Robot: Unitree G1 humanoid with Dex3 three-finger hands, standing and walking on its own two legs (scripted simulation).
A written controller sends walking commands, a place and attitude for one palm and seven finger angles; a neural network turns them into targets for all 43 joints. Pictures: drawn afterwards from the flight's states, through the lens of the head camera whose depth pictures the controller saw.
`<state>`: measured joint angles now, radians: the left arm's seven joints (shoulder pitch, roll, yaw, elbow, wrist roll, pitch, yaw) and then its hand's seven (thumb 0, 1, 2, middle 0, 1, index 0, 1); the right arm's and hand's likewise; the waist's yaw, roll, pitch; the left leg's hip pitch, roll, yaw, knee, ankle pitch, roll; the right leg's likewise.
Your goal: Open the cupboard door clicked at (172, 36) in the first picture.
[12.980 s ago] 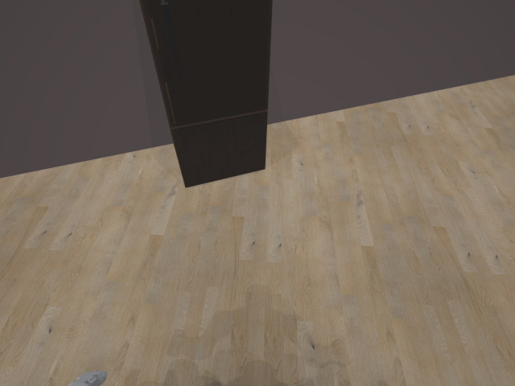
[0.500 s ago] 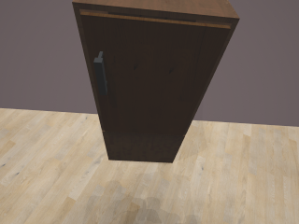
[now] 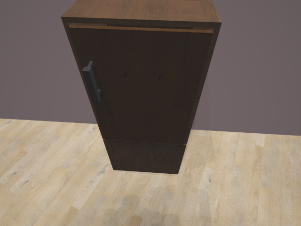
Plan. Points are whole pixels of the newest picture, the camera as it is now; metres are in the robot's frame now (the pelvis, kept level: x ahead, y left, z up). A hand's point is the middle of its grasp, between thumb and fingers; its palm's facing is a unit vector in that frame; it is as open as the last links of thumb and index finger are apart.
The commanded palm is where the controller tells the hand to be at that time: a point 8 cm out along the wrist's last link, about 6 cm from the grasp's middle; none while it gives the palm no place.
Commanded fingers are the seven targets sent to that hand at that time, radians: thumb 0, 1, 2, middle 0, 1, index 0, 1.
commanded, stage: come to a stop and stand still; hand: left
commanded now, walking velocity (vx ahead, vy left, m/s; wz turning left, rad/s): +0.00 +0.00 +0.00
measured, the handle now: (93, 82) +0.55 +0.24 +0.07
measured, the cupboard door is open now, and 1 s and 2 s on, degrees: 0 0 0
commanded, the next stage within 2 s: look again from close up in 0.08 s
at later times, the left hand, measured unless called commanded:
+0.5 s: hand out of the picture -0.01 +0.23 -0.18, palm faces +0.01 -0.98 -0.21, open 7.4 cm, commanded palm none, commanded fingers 0.00 0.90 0.90 -0.20 -0.30 -0.20 -0.30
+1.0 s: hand (63, 188) +0.21 +0.24 +0.00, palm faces +0.18 -0.98 -0.08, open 7.7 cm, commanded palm +0.10 +0.30 -0.05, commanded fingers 0.00 0.60 0.77 -0.22 -0.50 -0.22 -0.50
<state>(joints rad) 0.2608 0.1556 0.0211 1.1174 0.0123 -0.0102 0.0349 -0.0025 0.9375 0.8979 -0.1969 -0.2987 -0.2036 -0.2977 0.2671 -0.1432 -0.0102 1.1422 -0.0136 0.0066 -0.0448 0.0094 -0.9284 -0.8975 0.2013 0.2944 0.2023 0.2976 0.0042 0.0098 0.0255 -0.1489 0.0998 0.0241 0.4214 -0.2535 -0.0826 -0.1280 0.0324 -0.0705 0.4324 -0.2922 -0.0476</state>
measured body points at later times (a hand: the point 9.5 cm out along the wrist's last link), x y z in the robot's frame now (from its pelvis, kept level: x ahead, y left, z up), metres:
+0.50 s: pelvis -0.02 +0.05 +0.00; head -0.01 +0.05 +0.44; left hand -0.01 +0.28 -0.16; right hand +0.01 -0.18 -0.16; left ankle -0.02 +0.15 -0.74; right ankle -0.04 -0.08 -0.74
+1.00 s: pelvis -0.02 +0.04 -0.02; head -0.01 +0.04 +0.43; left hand +0.19 +0.29 +0.01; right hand +0.11 -0.22 -0.12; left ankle -0.02 +0.15 -0.74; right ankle -0.03 -0.08 -0.74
